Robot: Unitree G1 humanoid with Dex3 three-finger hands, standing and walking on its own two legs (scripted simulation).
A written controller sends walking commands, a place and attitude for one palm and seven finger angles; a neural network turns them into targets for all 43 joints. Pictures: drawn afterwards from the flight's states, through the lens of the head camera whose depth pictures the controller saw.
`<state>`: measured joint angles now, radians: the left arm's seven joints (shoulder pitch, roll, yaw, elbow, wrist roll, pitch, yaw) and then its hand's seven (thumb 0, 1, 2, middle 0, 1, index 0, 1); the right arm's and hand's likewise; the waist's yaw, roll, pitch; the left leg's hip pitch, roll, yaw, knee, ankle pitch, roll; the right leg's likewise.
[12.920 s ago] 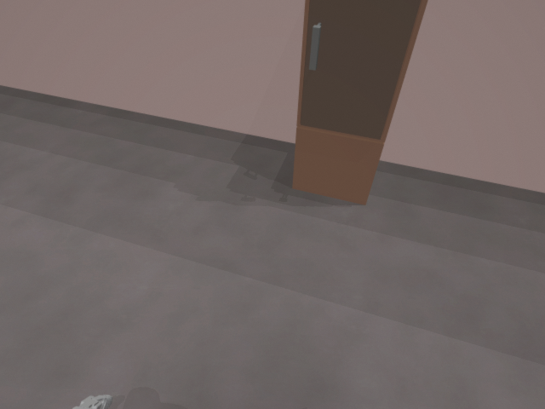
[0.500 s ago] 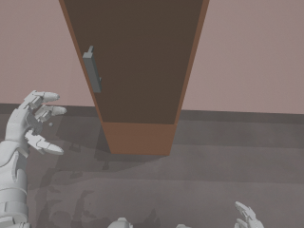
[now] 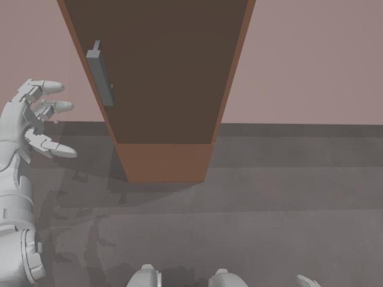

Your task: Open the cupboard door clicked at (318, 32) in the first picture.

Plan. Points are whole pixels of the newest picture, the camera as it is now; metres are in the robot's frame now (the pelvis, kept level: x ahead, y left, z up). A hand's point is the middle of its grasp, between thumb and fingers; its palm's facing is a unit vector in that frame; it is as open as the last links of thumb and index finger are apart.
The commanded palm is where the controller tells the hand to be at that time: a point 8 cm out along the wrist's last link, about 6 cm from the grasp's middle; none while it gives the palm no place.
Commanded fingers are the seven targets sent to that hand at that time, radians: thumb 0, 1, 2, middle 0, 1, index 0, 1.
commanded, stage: move the hooked fingers beside the handle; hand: left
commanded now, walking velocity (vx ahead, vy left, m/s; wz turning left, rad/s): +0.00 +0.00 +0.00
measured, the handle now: (103, 74) +0.58 +0.21 +0.06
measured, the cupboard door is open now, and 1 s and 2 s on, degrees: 0 0 0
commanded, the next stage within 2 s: slide the fingers in behind the handle in 1.66 s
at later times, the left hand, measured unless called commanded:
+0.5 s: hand (65, 96) +0.49 +0.27 +0.08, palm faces +0.00 -1.00 -0.03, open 14.0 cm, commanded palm +0.48 +0.32 +0.07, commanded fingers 0.00 -0.50 0.30 -0.30 -1.20 -0.30 -1.20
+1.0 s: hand (70, 86) +0.54 +0.27 +0.07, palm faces -0.01 -1.00 -0.01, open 14.0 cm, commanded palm +0.52 +0.31 +0.07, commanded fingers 0.00 -0.50 0.30 -0.30 -1.20 -0.30 -1.20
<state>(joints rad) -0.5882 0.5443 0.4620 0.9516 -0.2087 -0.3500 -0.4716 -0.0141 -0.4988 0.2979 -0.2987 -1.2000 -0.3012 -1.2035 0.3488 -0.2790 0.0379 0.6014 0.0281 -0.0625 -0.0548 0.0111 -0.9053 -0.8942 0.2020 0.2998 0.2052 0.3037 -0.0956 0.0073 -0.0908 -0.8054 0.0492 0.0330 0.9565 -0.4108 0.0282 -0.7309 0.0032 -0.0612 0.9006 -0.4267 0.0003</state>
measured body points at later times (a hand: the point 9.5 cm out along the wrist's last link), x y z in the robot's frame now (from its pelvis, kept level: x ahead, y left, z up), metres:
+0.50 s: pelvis +0.00 +0.00 -0.01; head +0.13 +0.03 +0.42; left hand +0.49 +0.32 +0.09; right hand +0.00 -0.27 -0.11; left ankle +0.03 +0.10 -0.68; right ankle +0.00 -0.13 -0.68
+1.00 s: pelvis +0.01 +0.01 -0.02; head +0.17 +0.05 +0.40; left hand +0.53 +0.33 +0.07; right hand -0.03 -0.25 -0.11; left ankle +0.03 +0.10 -0.68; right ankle +0.00 -0.13 -0.68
